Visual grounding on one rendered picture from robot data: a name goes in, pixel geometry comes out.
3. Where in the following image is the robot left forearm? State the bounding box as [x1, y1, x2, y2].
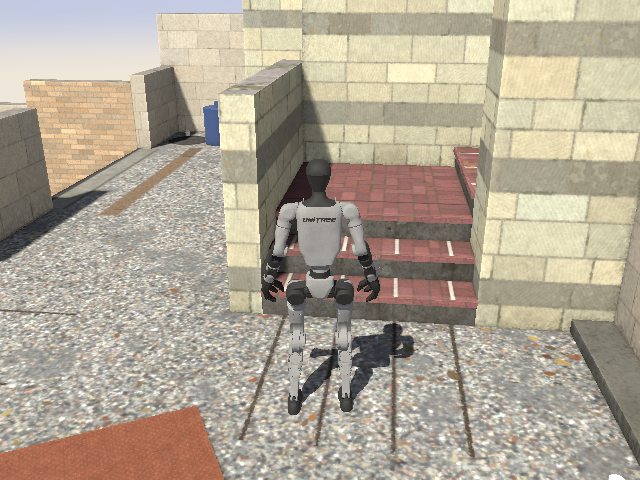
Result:
[263, 242, 283, 283]

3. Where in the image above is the robot left hand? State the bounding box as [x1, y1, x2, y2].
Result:
[261, 279, 284, 302]

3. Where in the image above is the robot right hand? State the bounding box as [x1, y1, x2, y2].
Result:
[357, 277, 380, 302]

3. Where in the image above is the robot right upper arm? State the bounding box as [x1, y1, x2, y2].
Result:
[340, 202, 368, 256]

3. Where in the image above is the robot left thigh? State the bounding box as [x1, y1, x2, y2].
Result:
[286, 279, 307, 351]

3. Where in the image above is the robot right forearm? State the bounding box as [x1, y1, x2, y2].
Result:
[358, 241, 378, 282]

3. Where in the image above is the robot right thigh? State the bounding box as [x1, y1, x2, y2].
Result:
[334, 279, 354, 349]

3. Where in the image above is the robot left upper arm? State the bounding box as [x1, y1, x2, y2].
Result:
[272, 202, 298, 257]

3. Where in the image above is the robot thigh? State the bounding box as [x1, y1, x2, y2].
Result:
[334, 279, 354, 349]
[286, 279, 307, 351]

